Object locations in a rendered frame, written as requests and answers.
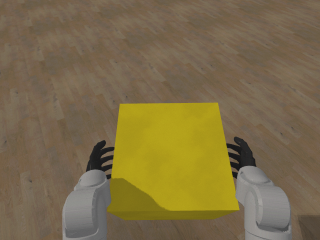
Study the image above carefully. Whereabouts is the robot left hand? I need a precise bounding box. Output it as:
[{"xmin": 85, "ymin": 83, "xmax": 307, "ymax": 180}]
[{"xmin": 86, "ymin": 140, "xmax": 115, "ymax": 179}]

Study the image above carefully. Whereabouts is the left robot forearm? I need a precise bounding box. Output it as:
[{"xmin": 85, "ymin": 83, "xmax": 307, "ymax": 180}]
[{"xmin": 62, "ymin": 169, "xmax": 112, "ymax": 240}]

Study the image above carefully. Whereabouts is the right robot forearm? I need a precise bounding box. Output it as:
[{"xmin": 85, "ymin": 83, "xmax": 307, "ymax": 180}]
[{"xmin": 235, "ymin": 166, "xmax": 292, "ymax": 240}]

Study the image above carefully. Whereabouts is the carton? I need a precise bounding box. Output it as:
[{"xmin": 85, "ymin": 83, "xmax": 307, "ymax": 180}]
[{"xmin": 107, "ymin": 102, "xmax": 240, "ymax": 220}]

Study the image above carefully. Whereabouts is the robot right hand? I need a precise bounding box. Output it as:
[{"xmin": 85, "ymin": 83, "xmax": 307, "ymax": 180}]
[{"xmin": 226, "ymin": 136, "xmax": 257, "ymax": 179}]

